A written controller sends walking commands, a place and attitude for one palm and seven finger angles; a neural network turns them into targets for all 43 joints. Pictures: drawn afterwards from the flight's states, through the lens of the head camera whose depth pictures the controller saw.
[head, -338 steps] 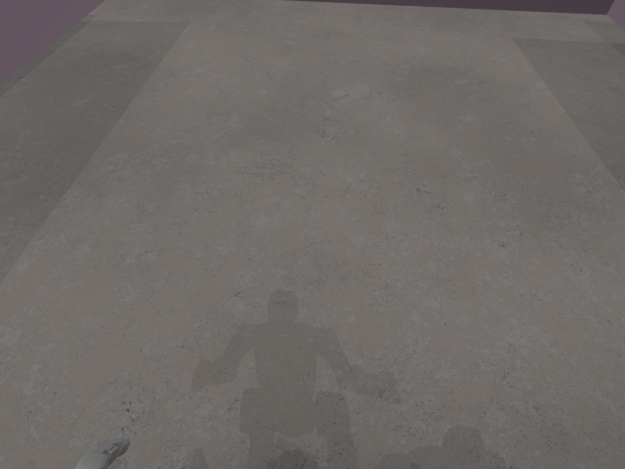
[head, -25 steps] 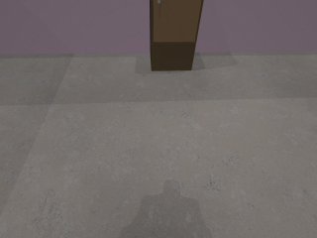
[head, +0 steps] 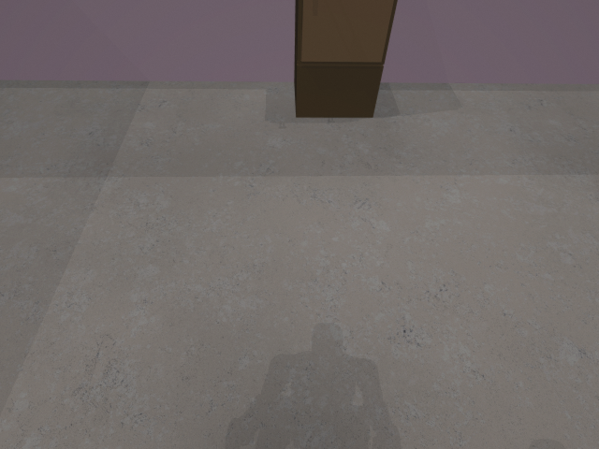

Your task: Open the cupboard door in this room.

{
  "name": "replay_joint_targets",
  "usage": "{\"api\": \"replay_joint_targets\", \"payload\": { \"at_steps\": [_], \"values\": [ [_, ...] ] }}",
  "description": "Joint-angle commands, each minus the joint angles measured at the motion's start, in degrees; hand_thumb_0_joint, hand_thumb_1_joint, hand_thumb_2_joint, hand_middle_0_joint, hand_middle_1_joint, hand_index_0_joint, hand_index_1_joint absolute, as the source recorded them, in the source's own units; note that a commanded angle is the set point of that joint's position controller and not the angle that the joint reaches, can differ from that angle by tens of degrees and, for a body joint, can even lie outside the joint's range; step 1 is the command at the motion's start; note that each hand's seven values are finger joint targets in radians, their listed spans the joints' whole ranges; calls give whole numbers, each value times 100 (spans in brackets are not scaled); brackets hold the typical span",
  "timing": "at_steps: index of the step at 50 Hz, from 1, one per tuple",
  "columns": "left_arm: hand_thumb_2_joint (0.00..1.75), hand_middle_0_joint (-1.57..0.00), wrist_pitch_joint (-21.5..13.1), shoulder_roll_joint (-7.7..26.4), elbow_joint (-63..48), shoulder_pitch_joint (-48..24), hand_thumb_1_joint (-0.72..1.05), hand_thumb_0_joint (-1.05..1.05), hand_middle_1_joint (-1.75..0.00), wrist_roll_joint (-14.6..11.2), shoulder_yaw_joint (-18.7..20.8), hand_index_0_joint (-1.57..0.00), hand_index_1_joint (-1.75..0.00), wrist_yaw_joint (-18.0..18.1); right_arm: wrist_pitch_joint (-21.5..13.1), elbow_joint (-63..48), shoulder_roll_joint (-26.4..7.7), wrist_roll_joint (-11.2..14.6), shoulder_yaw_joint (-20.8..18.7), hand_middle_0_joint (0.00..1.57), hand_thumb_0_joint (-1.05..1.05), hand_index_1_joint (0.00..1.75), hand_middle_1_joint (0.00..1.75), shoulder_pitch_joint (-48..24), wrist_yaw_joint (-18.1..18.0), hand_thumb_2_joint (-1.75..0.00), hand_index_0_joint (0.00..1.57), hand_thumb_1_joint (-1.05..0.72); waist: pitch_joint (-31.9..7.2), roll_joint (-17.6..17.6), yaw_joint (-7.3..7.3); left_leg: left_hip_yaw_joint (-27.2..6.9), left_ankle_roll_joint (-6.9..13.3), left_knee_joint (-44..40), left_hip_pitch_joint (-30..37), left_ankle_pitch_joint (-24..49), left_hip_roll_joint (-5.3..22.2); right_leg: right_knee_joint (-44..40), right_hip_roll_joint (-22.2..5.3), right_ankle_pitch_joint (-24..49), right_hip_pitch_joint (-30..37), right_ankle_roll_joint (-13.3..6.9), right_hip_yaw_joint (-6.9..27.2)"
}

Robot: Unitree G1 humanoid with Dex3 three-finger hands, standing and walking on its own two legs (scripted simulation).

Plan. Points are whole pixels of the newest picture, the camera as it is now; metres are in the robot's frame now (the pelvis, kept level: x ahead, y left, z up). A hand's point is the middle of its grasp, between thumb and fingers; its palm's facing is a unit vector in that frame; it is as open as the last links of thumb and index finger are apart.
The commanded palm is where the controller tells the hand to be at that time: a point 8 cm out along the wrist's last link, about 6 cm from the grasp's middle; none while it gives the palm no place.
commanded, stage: turn or walk to find it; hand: left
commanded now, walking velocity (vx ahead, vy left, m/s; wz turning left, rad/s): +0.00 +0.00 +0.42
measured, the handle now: out of the picture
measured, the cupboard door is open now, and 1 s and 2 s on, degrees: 0 0 0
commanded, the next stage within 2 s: stand and wait in 0.56 s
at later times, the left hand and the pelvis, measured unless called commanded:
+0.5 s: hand out of the picture +0.07 +0.19 -0.14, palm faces +0.20 -0.94 -0.29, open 7.4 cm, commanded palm none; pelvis -0.02 -0.03 +0.00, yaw +13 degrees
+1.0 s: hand out of the picture -0.12 +0.14 -0.18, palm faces +0.38 -0.91 -0.19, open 7.4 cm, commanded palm none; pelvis -0.01 -0.01 +0.00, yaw +19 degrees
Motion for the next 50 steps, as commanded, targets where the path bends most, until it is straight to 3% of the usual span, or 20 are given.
{"api": "replay_joint_targets", "payload": {
  "at_steps": [1, 4, 6, 7, 12, 17, 21, 22, 24, 25, 26, 29, 34, 40, 43, 44, 45, 46, 47, 50],
  "values": [
    [90, -20, -35, 1001, -486, -183, 90, 0, -30, 11, 258, -20, -30, 61, -43, -404, -633, -3, -208, 20, 0, 30, 30, 225, 27, -90, 20, -90, -40, -788, -78, 240, -17, 706, -113, -69, 327, -886, -1507, -62, -602, -601, 812],
    [90, -20, 12, 887, -660, -337, 90, 0, -30, 7, 288, -20, -30, 44, -83, -515, -773, -25, -247, 20, 0, 30, 30, 340, 62, -90, 20, -90, -29, 161, -146, -518, 185, -153, -190, 473, 667, 168, -961, -183, -759, -261, 198],
    [90, -20, 51, 654, -757, -286, 90, 0, -30, -39, 267, -20, -30, 41, -128, -583, -1233, -74, -335, 20, 0, 30, 30, 499, 14, -90, 20, -90, -70, 1645, -208, -2808, 819, -1780, -215, 428, 1510, 2117, 141, -1297, -1073, 106, 50],
    [90, -20, 65, 689, -818, -337, 90, 0, -30, -18, 260, -20, -30, 44, -148, -583, -1292, -46, -355, 20, 0, 30, 30, 527, -31, -90, 20, -90, -137, 1617, -193, -3087, 1083, -1927, -34, 321, 1650, 2841, 53, -1599, -1343, 68, 513],
    [90, -20, -22, 599, -974, -544, 90, 0, -30, -22, 219, -20, -30, -30, -160, -791, -1256, -59, -385, 20, 0, 30, 30, 298, -80, -90, 20, -90, -879, 667, -141, -2355, 1100, -1384, 807, 1008, 1199, 2788, 74, -1112, -1664, 149, 831],
    [90, -20, -14, 561, -1175, -661, 90, 0, -30, -69, 195, -20, -30, -14, -87, -872, -1348, -69, -467, 20, 0, 30, 30, 462, -37, -90, 20, -90, -1130, 758, -264, -2396, 1018, -1274, 1224, 1578, 1012, 1606, 302, -1038, -1326, 196, 825],
    [90, -20, 3, 733, -1065, -2, 90, 0, -30, -101, 267, -20, -30, 24, 2, -1091, -1314, -57, -514, 20, 0, 30, 30, 67, 44, -90, 20, -90, -893, 869, 58, -2073, 532, -1241, -33, 465, 540, -350, 355, -16, 234, 135, 613],
    [90, -20, -28, 979, -1020, 220, 90, 0, -30, -65, 326, -20, -30, 42, 27, -1152, -1183, -24, -520, 20, 0, 30, 30, -23, 73, -90, 20, -90, -800, 507, 163, -1718, 264, -882, -782, -128, 249, -924, 46, 274, 958, 53, 821],
    [90, -20, -37, 1694, -1275, -147, 90, 0, -30, 65, 432, -20, -30, 77, 28, -1389, -858, -32, -494, 20, 0, 30, 30, -245, 74, -90, 20, -90, -163, -1652, 235, -243, -222, 1804, -2186, -1651, -570, -1880, -2365, -819, 363, -804, 3207],
    [90, -20, -24, 1560, -1464, -556, 90, 0, -30, 31, 365, -20, -30, 85, 45, -1385, -1064, -78, -535, 20, 0, 30, 30, -254, 111, -90, 20, -90, -23, -1017, 54, -434, -142, 2643, -1774, -1558, -253, -1863, -2366, -652, -570, -898, 2751],
    [90, -20, -98, 1291, -1520, -899, 90, 0, -30, 17, 360, -20, -30, 84, 137, -1239, -1032, -94, -541, 20, 0, 30, 30, -140, 135, -90, 20, -90, 237, -1150, -138, -441, -146, 3146, -1629, -1211, -147, -1930, -1957, -648, -1018, -733, 2382],
    [90, -20, -178, 947, -1455, -928, 90, 0, -30, 4, 212, -20, -30, 31, 137, -1028, -875, -53, -466, 20, 0, 30, 30, 144, 171, -90, 20, -90, 363, -864, -333, -87, -249, 3697, -1567, -661, -82, -1293, -1265, 1455, -674, -601, 1207],
    [90, -20, -239, 963, -1009, 291, 90, 0, -30, 24, 165, -20, -30, 54, 94, -1048, -782, -5, -308, 20, 0, 30, 30, -373, 96, -90, 20, -90, -304, -961, 102, 137, -370, 2809, -1481, -910, 36, -624, -1288, 4125, 812, -689, 1028],
    [90, -20, -210, 1126, -618, 744, 90, 0, -30, 70, 149, -20, -30, 71, -45, -943, -645, 64, -129, 20, 0, 30, 30, -766, 45, -90, 20, -90, -658, -1367, 303, 618, -229, 467, -414, -1067, -27, -198, -1212, 5296, 1273, -782, 1104],
    [90, -20, -202, 1017, -530, 448, 90, 0, -30, -36, 99, -20, -30, 86, -196, -608, -841, 56, -136, 20, 0, 30, 30, -152, -3, -90, 20, -90, -938, -913, -63, 544, -62, -1152, 1285, 1270, 241, 411, -861, 4376, 576, -312, 771],
    [90, -20, -197, 785, -543, 630, 90, 0, -30, -61, 39, -20, -30, 74, -268, -538, -1157, 27, -197, 20, 0, 30, 30, -7, -32, -90, 20, -90, -1317, -64, -66, -135, 236, -682, 2436, 3253, 1026, 809, -580, 2958, -380, -70, 546],
    [90, -20, -194, 529, -505, 695, 90, 0, -30, -67, -38, -20, -30, 88, -263, -461, -1326, 50, -228, 20, 0, 30, 30, 136, -54, -90, 20, -90, -1375, 893, -117, -752, 726, -398, 2967, 5135, 1809, 1032, -317, -25, -1086, 95, 390],
    [90, -20, -169, 532, -443, 526, 90, 0, -30, -55, -56, -20, -30, 109, -232, -359, -1268, 68, -211, 20, 0, 30, 30, 97, -88, -90, 20, -90, -1077, 1144, -161, -620, 949, -576, 2643, 5565, 1930, 1389, -244, -1280, -1105, 142, 491],
    [90, -20, -114, 546, -345, 413, 90, 0, -30, -77, -44, -20, -30, 110, -239, -295, -1162, 62, -161, 20, 0, 30, 30, -80, -152, -90, 20, -90, -816, 1495, -118, -539, 988, -751, 2254, 5390, 1794, 1607, -282, -1452, -1064, 161, 697],
    [90, -20, -71, 505, -191, 222, 90, 0, -30, -54, -34, -20, -30, 37, -240, -321, -954, 44, -124, 20, 0, 30, 30, -365, -181, -90, 20, -90, -262, 1110, -80, -285, 824, -901, 1773, 4632, 1454, 1188, -346, -915, -993, 142, 611]
  ]
}}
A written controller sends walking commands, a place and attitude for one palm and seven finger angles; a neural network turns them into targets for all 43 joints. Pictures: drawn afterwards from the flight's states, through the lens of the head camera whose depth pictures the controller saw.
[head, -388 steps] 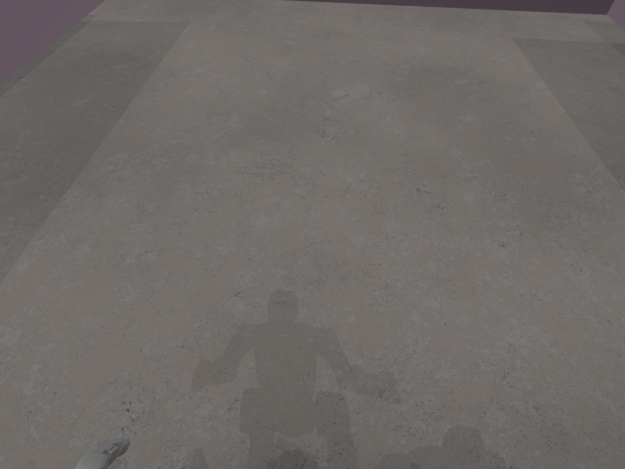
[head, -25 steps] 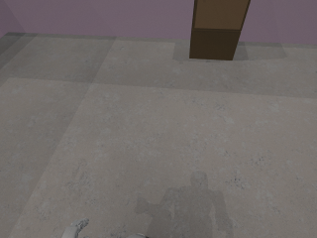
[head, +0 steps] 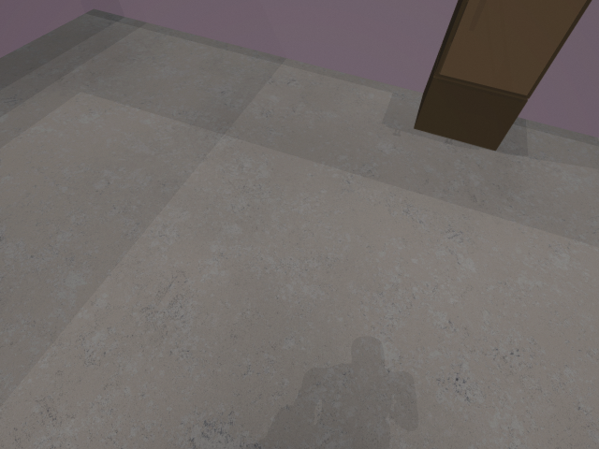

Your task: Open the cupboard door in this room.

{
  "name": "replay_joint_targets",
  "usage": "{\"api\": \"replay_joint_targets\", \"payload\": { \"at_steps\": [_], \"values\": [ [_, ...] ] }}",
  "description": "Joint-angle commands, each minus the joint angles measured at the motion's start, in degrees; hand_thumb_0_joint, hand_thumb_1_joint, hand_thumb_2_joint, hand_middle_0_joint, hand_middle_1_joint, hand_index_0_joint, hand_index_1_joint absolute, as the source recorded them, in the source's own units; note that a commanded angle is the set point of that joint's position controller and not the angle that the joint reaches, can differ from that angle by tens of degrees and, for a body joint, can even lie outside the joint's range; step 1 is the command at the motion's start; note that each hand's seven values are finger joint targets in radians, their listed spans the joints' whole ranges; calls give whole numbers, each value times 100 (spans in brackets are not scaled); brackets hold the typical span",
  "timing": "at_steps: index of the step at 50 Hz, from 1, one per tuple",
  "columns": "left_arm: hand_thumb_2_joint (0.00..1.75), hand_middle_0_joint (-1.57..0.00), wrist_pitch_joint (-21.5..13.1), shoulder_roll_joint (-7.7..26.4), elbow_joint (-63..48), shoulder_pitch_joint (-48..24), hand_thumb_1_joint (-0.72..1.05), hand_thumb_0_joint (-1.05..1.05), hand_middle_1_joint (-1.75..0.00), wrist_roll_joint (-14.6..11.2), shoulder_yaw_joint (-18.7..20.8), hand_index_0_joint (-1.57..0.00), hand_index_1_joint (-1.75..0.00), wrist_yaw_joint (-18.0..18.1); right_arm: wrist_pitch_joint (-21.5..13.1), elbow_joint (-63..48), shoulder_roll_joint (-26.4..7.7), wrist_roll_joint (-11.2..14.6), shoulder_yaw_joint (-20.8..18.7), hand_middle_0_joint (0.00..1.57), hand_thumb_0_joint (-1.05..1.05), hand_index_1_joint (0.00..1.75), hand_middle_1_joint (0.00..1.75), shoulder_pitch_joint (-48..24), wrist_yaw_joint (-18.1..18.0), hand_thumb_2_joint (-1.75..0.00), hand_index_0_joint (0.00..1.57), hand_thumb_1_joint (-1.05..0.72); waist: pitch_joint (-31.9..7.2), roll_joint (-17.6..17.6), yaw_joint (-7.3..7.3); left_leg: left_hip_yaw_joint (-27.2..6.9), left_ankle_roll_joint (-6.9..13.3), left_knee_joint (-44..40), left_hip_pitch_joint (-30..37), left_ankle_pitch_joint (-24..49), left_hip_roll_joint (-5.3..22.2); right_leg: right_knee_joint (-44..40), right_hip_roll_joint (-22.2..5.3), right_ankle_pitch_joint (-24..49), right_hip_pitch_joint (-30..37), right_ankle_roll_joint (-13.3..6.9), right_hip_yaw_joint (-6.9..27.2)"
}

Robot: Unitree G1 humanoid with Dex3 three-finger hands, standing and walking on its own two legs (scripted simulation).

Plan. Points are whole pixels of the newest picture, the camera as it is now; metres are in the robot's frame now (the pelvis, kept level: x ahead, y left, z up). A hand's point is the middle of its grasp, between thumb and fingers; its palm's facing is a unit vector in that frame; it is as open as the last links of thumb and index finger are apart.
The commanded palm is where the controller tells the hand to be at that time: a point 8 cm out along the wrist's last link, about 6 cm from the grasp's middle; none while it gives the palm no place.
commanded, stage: stand and wait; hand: left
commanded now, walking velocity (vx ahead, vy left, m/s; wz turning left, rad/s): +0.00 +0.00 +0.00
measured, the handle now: out of the picture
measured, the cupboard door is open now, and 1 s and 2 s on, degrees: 0 0 0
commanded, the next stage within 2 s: turn or walk to find it in 0.16 s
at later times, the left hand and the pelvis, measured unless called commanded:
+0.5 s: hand out of the picture +0.04 +0.17 -0.17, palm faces -0.03 -0.98 -0.20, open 7.4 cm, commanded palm none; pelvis -0.01 -0.02 +0.00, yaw -2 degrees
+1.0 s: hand out of the picture -0.03 +0.18 -0.18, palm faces +0.11 -0.97 -0.22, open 7.4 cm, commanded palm none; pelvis -0.04 -0.01 -0.01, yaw +5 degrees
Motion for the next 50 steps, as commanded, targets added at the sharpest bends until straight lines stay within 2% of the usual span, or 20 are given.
{"api": "replay_joint_targets", "payload": {
  "at_steps": [1, 4, 5, 6, 7, 8, 9, 10, 11, 12, 14, 17, 24, 35, 39, 42, 46, 48, 49, 50],
  "values": [
    [90, -20, -123, 298, -219, -163, 90, 0, -30, -23, 70, -20, -30, -4, -32, 68, -1041, 0, -209, 20, 0, 30, 30, 451, -100, -90, 20, -90, -251, 1462, -344, -769, 682, -616, 652, 4908, 1329, -314, -161, 344, -426, 47, 136],
    [90, -20, -147, 231, 13, 138, 90, 0, -30, 9, 46, -20, -30, -32, -42, 94, -981, 29, -218, 20, 0, 30, 30, 400, -88, -90, 20, -90, -213, 963, -201, -593, 398, -548, 241, 3433, 1031, -1387, -132, 1479, 179, 114, -4],
    [90, -20, -178, 284, 67, 217, 90, 0, -30, 24, 40, -20, -30, -28, -41, 101, -935, 46, -214, 20, 0, 30, 30, 394, -71, -90, 20, -90, -272, 739, -174, -506, 237, -441, 139, 2765, 864, -1781, -186, 2133, 374, 99, 97],
    [90, -20, -211, 396, 71, 158, 90, 0, -30, 37, 29, -20, -30, -18, -37, 115, -819, 66, -206, 20, 0, 30, 30, 457, -45, -90, 20, -90, -272, 448, -232, -442, 105, -445, 37, 2079, 694, -1893, -332, 2675, 435, 30, 328],
    [90, -20, -218, 466, 36, -9, 90, 0, -30, 28, 32, -20, -30, -16, -25, 131, -757, 73, -193, 20, 0, 30, 30, 548, -21, -90, 20, -90, -115, 434, -294, -445, 43, -605, -179, 1473, 594, -1888, -424, 2743, 453, -20, 402],
    [90, -20, -199, 522, 23, -95, 90, 0, -30, 29, 29, -20, -30, -28, -19, 145, -711, 52, -198, 20, 0, 30, 30, 592, 0, -90, 20, -90, -19, 489, -300, -489, 35, -814, -351, 812, 571, -1909, -444, 2335, 388, -15, 386],
    [90, -20, -203, 507, 37, -169, 90, 0, -30, 46, 40, -20, -30, -40, 7, 167, -682, 26, -215, 20, 0, 30, 30, 547, -16, -90, 20, -90, 266, 10, -288, -418, -7, -758, -311, 727, 553, -1970, -364, 2257, 82, -38, 492],
    [90, -20, -196, 473, 27, -236, 90, 0, -30, 47, 46, -20, -30, -47, 14, 182, -700, 18, -210, 20, 0, 30, 30, 659, -31, -90, 20, -90, 336, -210, -326, -340, -14, -689, -217, 819, 567, -2010, -357, 2325, -73, -77, 552],
    [90, -20, -186, 480, -12, -246, 90, 0, -30, 39, 64, -20, -30, -51, 11, 199, -720, 14, -214, 20, 0, 30, 30, 728, -40, -90, 20, -90, 303, -232, -323, -269, -6, -622, -77, 966, 601, -1977, -370, 2525, -170, -110, 585],
    [90, -20, -169, 526, -41, -326, 90, 0, -30, 37, 106, -20, -30, -52, 12, 221, -737, 13, -226, 20, 0, 30, 30, 788, -49, -90, 20, -90, 271, -121, -344, -225, -18, -550, -88, 1095, 636, -1875, -349, 2732, -144, -145, 608],
    [90, -20, -160, 587, -131, -338, 90, 0, -30, 20, 163, -20, -30, -55, -9, 211, -765, -1, -211, 20, 0, 30, 30, 855, -57, -90, 20, -90, -124, 92, -316, -155, -18, -467, -30, 1264, 666, -1740, -366, 3029, 76, -187, 645],
    [90, -20, -170, 607, -161, -411, 90, 0, -30, 5, 179, -20, -30, -42, -41, 242, -754, 2, -191, 20, 0, 30, 30, 942, -47, -90, 20, -90, -380, 281, -296, -158, -41, -483, -85, 1317, 680, -1686, -332, 3033, 350, -211, 631],
    [90, -20, -204, 567, -103, -495, 90, 0, -30, -34, 147, -20, -30, -37, -111, 436, -687, -2, -127, 20, 0, 30, 30, 1141, -54, -90, 20, -90, -466, 537, -250, -198, -60, -660, -119, 1559, 732, -1693, -306, 3166, 579, -230, 561],
    [90, -20, -151, 554, -125, -516, 90, 0, -30, -32, 155, -20, -30, 0, -11, 480, -645, 0, -147, 20, 0, 30, 30, 1363, 19, -90, 20, -90, 127, 473, -240, -410, -4, -776, -708, 781, 656, -1821, -337, 1784, 272, -131, 326],
    [90, -20, -107, 596, -305, -568, 90, 0, -30, 0, 249, -20, -30, 5, 68, 295, -702, -17, -224, 20, 0, 30, 30, 1339, 56, -90, 20, -90, 114, 440, -261, -578, 53, -604, -1063, 512, 620, -1721, -383, 1173, 81, -101, 238],
    [90, -20, -89, 661, -428, -544, 90, 0, -30, 21, 306, -20, -30, 6, 123, 111, -712, -29, -278, 20, 0, 30, 30, 1276, 88, -90, 20, -90, 62, 191, -274, -573, 57, -266, -1221, 295, 477, -1811, -550, 759, -107, -157, 318],
    [90, -20, -85, 846, -647, -557, 90, 0, -30, 44, 403, -20, -30, -4, 150, -91, -650, -34, -338, 20, 0, 30, 30, 1334, 121, -90, 20, -90, -359, -357, -345, -334, 7, 534, -1068, 367, 251, -2095, -1049, 535, -251, -409, 576],
    [90, -20, -76, 871, -768, -728, 90, 0, -30, 55, 430, -20, -30, 1, 153, -165, -651, -38, -360, 20, 0, 30, 30, 1409, 138, -90, 20, -90, -497, -221, -438, -417, 15, 603, -947, 446, 300, -1911, -1106, 624, -377, -448, 429],
    [90, -20, -76, 788, -790, -738, 90, 0, -30, 52, 417, -20, -30, -6, 130, -179, -677, -42, -354, 20, 0, 30, 30, 1362, 140, -90, 20, -90, -536, 43, -437, -580, 46, 403, -808, 608, 380, -1691, -967, 739, -504, -377, 289],
    [90, -20, -74, 699, -818, -791, 90, 0, -30, 44, 396, -20, -30, -11, 98, -202, -741, -52, -347, 20, 0, 30, 30, 1393, 139, -90, 20, -90, -542, 411, -475, -944, 111, 19, -817, 812, 557, -1300, -678, 820, -525, -228, 16]
  ]
}}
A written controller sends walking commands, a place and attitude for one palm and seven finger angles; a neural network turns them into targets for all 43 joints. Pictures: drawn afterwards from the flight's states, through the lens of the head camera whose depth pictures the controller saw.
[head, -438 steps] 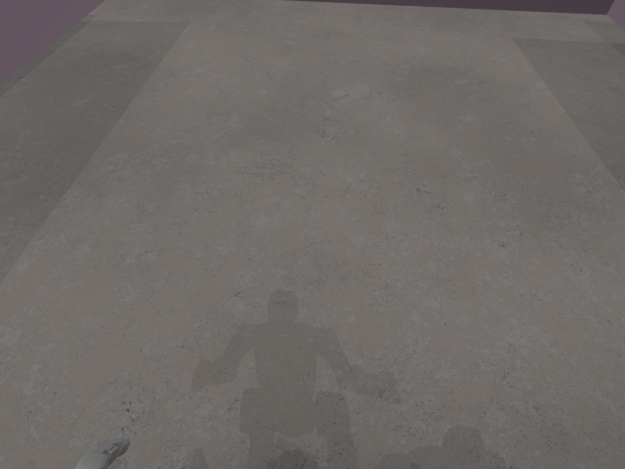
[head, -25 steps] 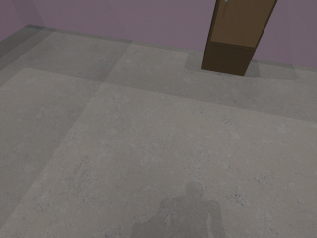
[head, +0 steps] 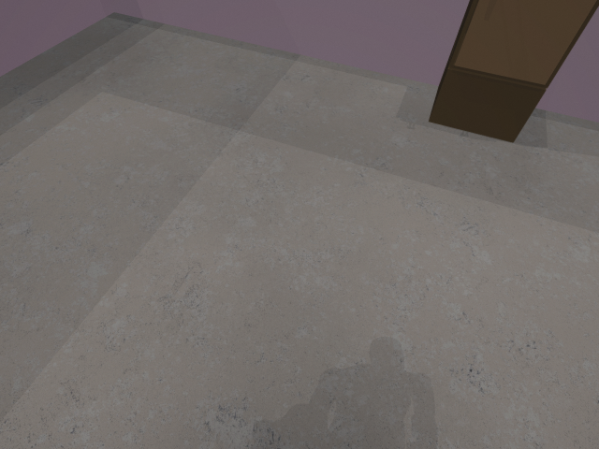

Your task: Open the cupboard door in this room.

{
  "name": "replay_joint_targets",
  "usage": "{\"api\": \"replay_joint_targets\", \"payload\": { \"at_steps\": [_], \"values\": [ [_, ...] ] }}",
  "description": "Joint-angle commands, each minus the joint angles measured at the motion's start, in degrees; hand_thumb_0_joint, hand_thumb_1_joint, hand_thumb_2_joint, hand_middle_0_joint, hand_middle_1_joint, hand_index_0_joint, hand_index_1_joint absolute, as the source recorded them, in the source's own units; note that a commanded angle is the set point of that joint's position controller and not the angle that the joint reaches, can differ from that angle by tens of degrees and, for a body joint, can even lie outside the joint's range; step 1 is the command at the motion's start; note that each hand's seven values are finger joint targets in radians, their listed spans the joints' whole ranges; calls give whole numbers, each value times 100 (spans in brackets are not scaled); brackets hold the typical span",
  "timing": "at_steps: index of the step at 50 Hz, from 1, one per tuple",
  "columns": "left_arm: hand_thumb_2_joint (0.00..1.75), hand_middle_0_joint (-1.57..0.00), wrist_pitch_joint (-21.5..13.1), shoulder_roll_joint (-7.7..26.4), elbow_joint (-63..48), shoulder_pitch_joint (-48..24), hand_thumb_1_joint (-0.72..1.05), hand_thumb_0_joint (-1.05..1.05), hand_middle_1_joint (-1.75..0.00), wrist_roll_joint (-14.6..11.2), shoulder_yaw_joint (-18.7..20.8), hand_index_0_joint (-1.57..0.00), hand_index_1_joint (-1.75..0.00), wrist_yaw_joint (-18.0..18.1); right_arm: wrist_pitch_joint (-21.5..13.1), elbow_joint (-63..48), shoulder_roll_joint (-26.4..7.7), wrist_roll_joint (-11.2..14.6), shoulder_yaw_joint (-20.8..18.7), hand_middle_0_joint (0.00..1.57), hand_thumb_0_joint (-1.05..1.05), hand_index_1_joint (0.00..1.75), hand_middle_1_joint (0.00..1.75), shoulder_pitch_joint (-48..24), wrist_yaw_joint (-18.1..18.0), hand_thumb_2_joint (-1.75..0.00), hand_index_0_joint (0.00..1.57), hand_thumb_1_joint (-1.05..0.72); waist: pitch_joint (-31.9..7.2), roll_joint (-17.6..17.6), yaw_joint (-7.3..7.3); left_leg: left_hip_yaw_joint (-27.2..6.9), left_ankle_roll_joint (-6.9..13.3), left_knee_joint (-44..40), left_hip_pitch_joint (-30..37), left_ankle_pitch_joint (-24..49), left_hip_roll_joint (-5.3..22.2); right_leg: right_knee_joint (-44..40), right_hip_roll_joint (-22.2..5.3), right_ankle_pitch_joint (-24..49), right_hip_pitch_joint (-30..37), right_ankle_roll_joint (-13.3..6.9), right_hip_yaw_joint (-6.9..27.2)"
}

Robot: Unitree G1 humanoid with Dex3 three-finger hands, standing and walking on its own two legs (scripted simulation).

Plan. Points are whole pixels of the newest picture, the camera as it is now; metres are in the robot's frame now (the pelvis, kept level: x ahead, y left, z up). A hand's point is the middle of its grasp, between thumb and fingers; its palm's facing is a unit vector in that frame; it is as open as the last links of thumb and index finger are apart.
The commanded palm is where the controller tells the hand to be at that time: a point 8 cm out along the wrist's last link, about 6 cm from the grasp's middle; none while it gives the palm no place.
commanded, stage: stand and wait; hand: left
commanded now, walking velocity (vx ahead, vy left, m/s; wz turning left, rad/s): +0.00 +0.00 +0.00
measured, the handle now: out of the picture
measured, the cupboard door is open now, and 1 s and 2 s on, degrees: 0 0 0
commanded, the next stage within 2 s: turn or walk to find it in 0.56 s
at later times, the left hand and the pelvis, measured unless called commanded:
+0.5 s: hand out of the picture +0.02 +0.15 -0.16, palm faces +0.11 -0.97 -0.23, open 7.3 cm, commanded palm none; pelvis +0.01 -0.04 +0.01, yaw +5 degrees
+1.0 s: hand out of the picture +0.00 +0.21 -0.17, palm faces +0.19 -0.96 -0.23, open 7.4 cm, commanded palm none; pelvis -0.02 +0.00 +0.01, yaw +11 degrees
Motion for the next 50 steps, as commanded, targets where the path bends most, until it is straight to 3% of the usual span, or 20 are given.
{"api": "replay_joint_targets", "payload": {
  "at_steps": [1, 2, 3, 6, 9, 11, 12, 13, 14, 16, 18, 22, 24, 27, 33, 41, 43, 45, 46, 50],
  "values": [
    [90, -20, -92, 593, -478, -165, 90, 0, -30, -46, 120, -20, -30, 51, -154, -314, -856, -12, -132, 20, 0, 30, 30, 409, -11, -90, 20, -90, -390, 785, -142, -1089, 393, -1271, 30, 818, 894, 79, -87, -479, -117, -32, 95],
    [90, -20, -100, 457, -498, -202, 90, 0, -30, -44, 76, -20, -30, 46, -190, -353, -1060, -4, -169, 20, 0, 30, 30, 363, -44, -90, 20, -90, -385, 1362, -140, -1744, 662, -1741, 59, 1052, 1274, 706, 246, -510, -160, 81, -23],
    [90, -20, -106, 427, -487, -214, 90, 0, -30, -33, 49, -20, -30, 53, -222, -359, -1087, -3, -177, 20, 0, 30, 30, 301, -91, -90, 20, -90, -343, 1478, -151, -1975, 898, -1895, 260, 1555, 1428, 1242, 286, -1047, -388, 61, 208],
    [90, -20, -123, 401, -379, -108, 90, 0, -30, -53, 10, -20, -30, 48, -264, -323, -1043, -22, -117, 20, 0, 30, 30, 191, -174, -90, 20, -90, -405, 1432, -75, -1673, 1116, -1573, 706, 2961, 1389, 1613, 217, -1446, -590, -2, 596],
    [90, -20, -182, 287, -217, 138, 90, 0, -30, -85, -64, -20, -30, 25, -242, -309, -1061, -32, -97, 20, 0, 30, 30, 89, -191, -90, 20, -90, -576, 1091, 21, -1242, 951, -1274, 943, 3522, 1098, 385, 327, -961, -45, 43, 483],
    [90, -20, -255, 330, -57, 468, 90, 0, -30, -89, -87, -20, -30, 32, -231, -267, -1041, 18, -91, 20, 0, 30, 30, 76, -180, -90, 20, -90, -755, 814, 130, -985, 619, -939, 909, 3103, 798, -962, 347, 230, 717, 63, 399],
    [90, -20, -305, 526, 27, 567, 90, 0, -30, -73, -72, -20, -30, 56, -245, -236, -902, 68, -79, 20, 0, 30, 30, 137, -156, -90, 20, -90, -811, 422, 103, -759, 379, -677, 539, 2562, 623, -1282, 65, 936, 1312, -4, 695],
    [90, -20, -357, 773, 47, 553, 90, 0, -30, -48, -53, -20, -30, 84, -255, -286, -662, 103, -27, 20, 0, 30, 30, 125, -140, -90, 20, -90, -808, -358, 46, -365, 133, -448, 14, 1511, 326, -1303, -600, 1757, 1643, -198, 1416],
    [90, -20, -367, 981, 21, 435, 90, 0, -30, -52, -47, -20, -30, 84, -238, -350, -551, 103, 28, 20, 0, 30, 30, 33, -123, -90, 20, -90, -508, -845, 25, -110, -4, -506, -212, 418, 65, -1363, -1104, 2220, 1390, -539, 1785],
    [90, -20, -369, 994, -66, 67, 90, 0, -30, -55, -5, -20, -30, 61, -141, -242, -627, 32, 1, 20, 0, 30, 30, 12, -134, -90, 20, -90, -180, -1431, -14, -74, -43, -251, -8, -261, 119, -1599, -1092, 1663, 807, -855, 1769],
    [90, -20, -342, 758, -12, 81, 90, 0, -30, -56, -84, -20, -30, 66, -137, -140, -636, 21, 24, 20, 0, 30, 30, -6, -137, -90, 20, -90, 125, -1127, -12, -24, -8, -236, 79, -56, 222, -1524, -898, 1910, 633, -851, 1517],
    [90, -20, -343, 627, 75, 141, 90, 0, -30, -108, -135, -20, -30, 80, -210, 111, -632, 51, 81, 20, 0, 30, 30, 202, -134, -90, 20, -90, -166, -518, -48, -45, 32, -972, 765, 1587, 437, -1235, -456, 1848, 712, -472, 981],
    [90, -20, -321, 576, 90, 174, 90, 0, -30, -100, -132, -20, -30, 88, -205, 172, -640, 44, 94, 20, 0, 30, 30, 137, -134, -90, 20, -90, -78, -391, -11, 13, 10, -1082, 864, 1477, 533, -1444, -334, 1108, 549, -361, 949],
    [90, -20, -327, 643, 210, 248, 90, 0, -30, -110, -117, -20, -30, 77, -231, 269, -643, 51, 113, 20, 0, 30, 30, 118, -145, -90, 20, -90, -104, 76, 14, 6, 3, -1123, 870, 1772, 550, -1425, -243, 1331, 806, -312, 880],
    [90, -20, -271, 740, 202, 340, 90, 0, -30, -119, -15, -20, -30, 104, -183, 225, -616, 54, 95, 20, 0, 30, 30, 118, -149, -90, 20, -90, -328, -15, 52, 78, -45, -833, 458, 1722, 483, -1241, -471, 1559, 1284, -386, 772],
    [90, -20, -158, 880, -114, -39, 90, 0, -30, -39, 146, -20, -30, 92, -74, 22, -624, 33, -42, 20, 0, 30, 30, 189, -81, -90, 20, -90, -16, -503, -42, 244, -27, 32, 125, 440, 427, -1245, -1080, 527, 467, -736, 761],
    [90, -20, -103, 796, -211, -198, 90, 0, -30, -45, 153, -20, -30, 69, -90, -34, -729, 17, -73, 20, 0, 30, 30, 288, -48, -90, 20, -90, 65, 159, -113, -413, 171, -636, 135, 1030, 672, -627, -621, -99, 140, -387, 286],
    [90, -20, -74, 511, -368, -278, 90, 0, -30, -91, 131, -20, -30, 59, -129, -147, -1177, -43, -153, 20, 0, 30, 30, 351, -68, -90, 20, -90, 173, 1394, -156, -2151, 758, -1909, -292, 1181, 1465, 892, 311, -857, 52, 1, -97],
    [90, -20, -56, 490, -441, -395, 90, 0, -30, -72, 102, -20, -30, 72, -151, -157, -1246, -37, -179, 20, 0, 30, 30, 410, -101, -90, 20, -90, 125, 1589, -210, -2581, 1082, -2194, -162, 1429, 1651, 1743, 372, -1580, -214, -33, 259],
    [90, -20, -78, 512, -551, -371, 90, 0, -30, -57, 125, -20, -30, 27, -182, -343, -1246, -43, -208, 20, 0, 30, 30, 216, -152, -90, 20, -90, -540, 1087, -91, -2211, 1198, -1763, 666, 1981, 1377, 2499, 297, -1446, -784, -11, 757]
  ]
}}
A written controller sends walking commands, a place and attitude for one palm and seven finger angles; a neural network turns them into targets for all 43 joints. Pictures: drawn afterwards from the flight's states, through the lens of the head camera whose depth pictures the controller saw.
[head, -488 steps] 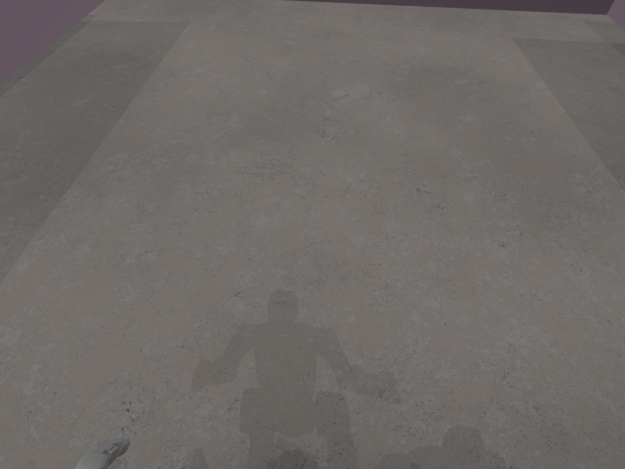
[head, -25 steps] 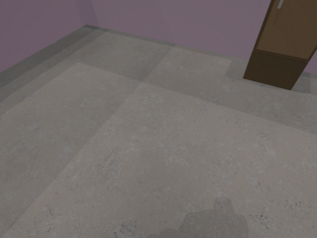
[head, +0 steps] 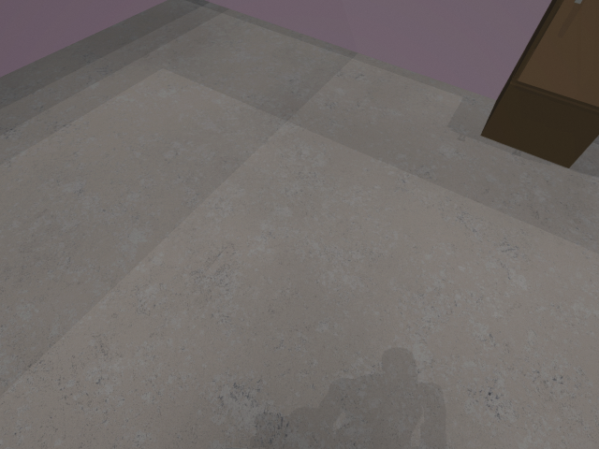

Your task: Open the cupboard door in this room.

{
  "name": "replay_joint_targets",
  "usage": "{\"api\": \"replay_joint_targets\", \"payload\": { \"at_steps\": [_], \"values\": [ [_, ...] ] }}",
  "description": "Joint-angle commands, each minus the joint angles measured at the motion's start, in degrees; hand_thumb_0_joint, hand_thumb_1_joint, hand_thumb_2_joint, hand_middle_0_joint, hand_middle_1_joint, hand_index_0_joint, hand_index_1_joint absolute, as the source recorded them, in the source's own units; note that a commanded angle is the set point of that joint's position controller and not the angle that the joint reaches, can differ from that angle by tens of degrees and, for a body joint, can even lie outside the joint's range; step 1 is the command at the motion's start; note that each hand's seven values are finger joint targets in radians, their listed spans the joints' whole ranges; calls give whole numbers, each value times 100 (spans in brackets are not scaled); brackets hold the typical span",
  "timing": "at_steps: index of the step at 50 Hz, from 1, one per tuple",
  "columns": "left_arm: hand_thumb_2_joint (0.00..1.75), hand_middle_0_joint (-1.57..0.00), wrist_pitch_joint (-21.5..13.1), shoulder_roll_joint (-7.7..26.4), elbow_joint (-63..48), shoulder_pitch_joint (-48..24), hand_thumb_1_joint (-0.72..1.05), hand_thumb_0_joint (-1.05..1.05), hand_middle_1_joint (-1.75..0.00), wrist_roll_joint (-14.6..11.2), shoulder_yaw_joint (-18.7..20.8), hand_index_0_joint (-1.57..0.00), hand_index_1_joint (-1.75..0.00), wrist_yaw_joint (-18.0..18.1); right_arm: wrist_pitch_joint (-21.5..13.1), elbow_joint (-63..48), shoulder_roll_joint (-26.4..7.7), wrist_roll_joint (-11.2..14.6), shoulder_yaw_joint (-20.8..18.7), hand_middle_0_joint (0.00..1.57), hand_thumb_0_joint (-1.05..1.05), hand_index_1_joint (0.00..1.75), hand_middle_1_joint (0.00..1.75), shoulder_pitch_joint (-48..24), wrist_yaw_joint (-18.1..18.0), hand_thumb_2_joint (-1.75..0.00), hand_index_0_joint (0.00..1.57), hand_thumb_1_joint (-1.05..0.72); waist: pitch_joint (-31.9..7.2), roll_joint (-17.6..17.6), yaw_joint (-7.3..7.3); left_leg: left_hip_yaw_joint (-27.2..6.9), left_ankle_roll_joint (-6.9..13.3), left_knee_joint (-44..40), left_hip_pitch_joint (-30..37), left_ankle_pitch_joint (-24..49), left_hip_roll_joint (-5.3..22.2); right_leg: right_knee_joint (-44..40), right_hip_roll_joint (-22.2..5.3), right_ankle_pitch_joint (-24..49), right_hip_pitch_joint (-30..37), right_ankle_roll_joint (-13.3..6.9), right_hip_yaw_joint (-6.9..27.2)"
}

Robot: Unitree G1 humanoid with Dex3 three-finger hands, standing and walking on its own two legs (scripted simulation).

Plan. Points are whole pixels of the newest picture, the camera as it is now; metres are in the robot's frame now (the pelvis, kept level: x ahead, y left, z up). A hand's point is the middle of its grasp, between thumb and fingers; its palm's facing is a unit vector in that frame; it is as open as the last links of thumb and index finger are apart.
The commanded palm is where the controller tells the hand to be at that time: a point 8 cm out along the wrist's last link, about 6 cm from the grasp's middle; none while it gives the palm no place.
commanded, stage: turn or walk to find it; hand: left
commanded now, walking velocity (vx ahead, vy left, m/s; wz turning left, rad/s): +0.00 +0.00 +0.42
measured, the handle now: out of the picture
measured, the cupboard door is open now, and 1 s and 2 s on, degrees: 0 0 0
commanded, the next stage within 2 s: none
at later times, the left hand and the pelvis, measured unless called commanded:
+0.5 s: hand out of the picture -0.02 +0.15 -0.15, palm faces +0.24 -0.93 -0.27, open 7.4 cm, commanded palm none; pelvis -0.03 -0.05 +0.01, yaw +15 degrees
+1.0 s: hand out of the picture -0.10 +0.24 -0.17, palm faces +0.47 -0.85 -0.23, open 7.4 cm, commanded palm none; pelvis -0.06 +0.01 +0.01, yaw +26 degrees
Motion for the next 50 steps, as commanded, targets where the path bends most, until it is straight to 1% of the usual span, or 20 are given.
{"api": "replay_joint_targets", "payload": {
  "at_steps": [1, 6, 10, 11, 12, 13, 14, 15, 17, 19, 24, 29, 32, 34, 35, 36, 37, 38, 42, 50],
  "values": [
    [90, -20, -151, 294, -531, -26, 90, 0, -30, -36, 58, -20, -30, -1, -74, -362, -1328, -13, -289, 20, 0, 30, 30, 236, -74, -90, 20, -90, -775, 1071, 15, -1958, 1024, -1353, 916, 1715, 1402, 671, 3, -52, -692, 93, 473],
    [90, -20, -186, 232, -782, -215, 90, 0, -30, -98, 18, -20, -30, 7, -15, -482, -1452, -27, -382, 20, 0, 30, 30, 432, -34, -90, 20, -90, -1125, 949, -137, -2073, 984, -1099, 1371, 2548, 1262, -505, 197, -62, -414, 180, 469],
    [90, -20, -201, 425, -662, 448, 90, 0, -30, -118, 77, -20, -30, 36, 56, -707, -1414, 10, -429, 20, 0, 30, 30, 28, 38, -90, 20, -90, -1154, 1021, 202, -1803, 523, -854, 397, 1649, 752, -2570, 270, 1251, 1112, 169, 273],
    [90, -20, -225, 667, -614, 661, 90, 0, -30, -79, 135, -20, -30, 57, 75, -783, -1242, 46, -424, 20, 0, 30, 30, -60, 64, -90, 20, -90, -1075, 573, 289, -1517, 241, -611, -398, 725, 460, -3080, -79, 1565, 1868, 98, 477],
    [90, -20, -265, 1135, -653, 726, 90, 0, -30, 8, 232, -20, -30, 92, 77, -898, -949, 82, -377, 20, 0, 30, 30, -90, 106, -90, 20, -90, -970, -652, 376, -748, -114, 399, -1524, -430, -102, -3509, -1276, 999, 2424, -265, 1662],
    [90, -20, -247, 1425, -794, 479, 90, 0, -30, 33, 252, -20, -30, 99, 74, -1050, -911, 37, -369, 20, 0, 30, 30, -362, 87, -90, 20, -90, -522, -1529, 413, -141, -290, 1680, -1926, -1692, -399, -3705, -2352, 1429, 1667, -776, 2651],
    [90, -20, -224, 1298, -921, 270, 90, 0, -30, 12, 194, -20, -30, 92, 114, -1044, -1102, -9, -422, 20, 0, 30, 30, -426, 117, -90, 20, -90, -346, -909, 315, -309, -235, 2550, -1616, -1648, -145, -3666, -2379, 1544, 832, -974, 2301],
    [90, -20, -284, 1039, -976, -38, 90, 0, -30, -3, 199, -20, -30, 106, 197, -909, -1075, -31, -432, 20, 0, 30, 30, -312, 129, -90, 20, -90, -81, -1291, 130, -406, -226, 3017, -1612, -1384, -3, -3742, -2027, 1509, 466, -860, 2034],
    [90, -20, -292, 790, -1006, -307, 90, 0, -30, -18, 87, -20, -30, 75, 243, -709, -1024, -3, -423, 20, 0, 30, 30, -85, 175, -90, 20, -90, 164, -710, -117, -169, -294, 3601, -1495, -919, 66, -3451, -1546, 2282, 334, -690, 1250],
    [90, -20, -351, 726, -995, -104, 90, 0, -30, -11, 46, -20, -30, 53, 246, -637, -939, 20, -373, 20, 0, 30, 30, 27, 199, -90, 20, -90, 34, -686, -111, 42, -392, 3740, -1507, -558, 48, -3210, -1290, 3153, 749, -618, 685],
    [90, -20, -354, 837, -766, 679, 90, 0, -30, 22, 63, -20, -30, 81, 246, -792, -974, 40, -289, 20, 0, 30, 30, -540, 174, -90, 20, -90, -199, -783, 211, 216, -510, 3188, -1505, -816, 199, -2922, -1516, 4283, 1503, -796, 623],
    [90, -20, -305, 1061, -602, 1091, 90, 0, -30, 78, 132, -20, -30, 85, 154, -921, -872, 93, -158, 20, 0, 30, 30, -1008, 167, -90, 20, -90, -559, -1019, 469, 595, -425, 1523, -935, -1285, 182, -2499, -1654, 5278, 2053, -924, 525],
    [90, -20, -281, 1165, -544, 941, 90, 0, -30, 68, 168, -20, -30, 76, 82, -875, -896, 130, -139, 20, 0, 30, 30, -758, 148, -90, 20, -90, -773, -1104, 322, 786, -313, 353, -248, -887, 121, -2125, -1654, 5357, 2035, -769, 370],
    [90, -20, -259, 1124, -590, 748, 90, 0, -30, -27, 171, -20, -30, 61, -15, -720, -1136, 102, -186, 20, 0, 30, 30, -212, 148, -90, 20, -90, -1119, -623, -31, 667, -183, -1076, 1127, 791, 273, -1256, -1411, 4563, 1353, -309, -94],
    [90, -20, -230, 825, -739, 864, 90, 0, -30, -75, 128, -20, -30, 34, -84, -710, -1716, 42, -313, 20, 0, 30, 30, 12, 130, -90, 20, -90, -1430, 939, -118, -813, 294, -1145, 2378, 2673, 1543, -174, -781, 2165, -118, 104, -448],
    [90, -20, -195, 516, -869, 724, 90, 0, -30, -48, -15, -20, -30, 39, -36, -626, -2063, 108, -408, 20, 0, 30, 30, 309, 89, -90, 20, -90, -1442, 1873, -221, -1752, 943, -884, 2669, 5316, 2478, 650, -341, -995, -1092, 311, -145],
    [90, -20, -102, 663, -850, 506, 90, 0, -30, -20, 8, -20, -30, 87, 26, -553, -1961, 119, -379, 20, 0, 30, 30, 345, 72, -90, 20, -90, -1197, 1341, -260, -1075, 1023, -813, 2227, 5075, 2445, 1035, -446, -908, -883, 242, 216],
    [90, -20, -52, 611, -773, 328, 90, 0, -30, -8, 30, -20, -30, 99, -10, -541, -1703, 86, -320, 20, 0, 30, 30, 215, 1, -90, 20, -90, -999, 1579, -234, -1044, 884, -923, 1923, 4886, 2060, 1154, -449, -607, -968, 288, 399],
    [90, -20, -91, 646, -607, 363, 90, 0, -30, -29, 102, -20, -30, -29, -60, -751, -1449, 91, -227, 20, 0, 30, 30, -303, -26, -90, 20, -90, -582, 895, 57, -563, 717, -1065, 1588, 3977, 1480, 1657, -382, 423, -1135, 377, 352],
    [90, -20, -47, 658, -737, 96, 90, 0, -30, -3, 131, -20, -30, -9, -105, -780, -1338, 81, -281, 20, 0, 30, 30, -10, 5, -90, 20, -90, -463, 942, 45, -979, 666, -1400, 1372, 2945, 1268, 1512, -338, 953, -1248, 545, 484]
  ]
}}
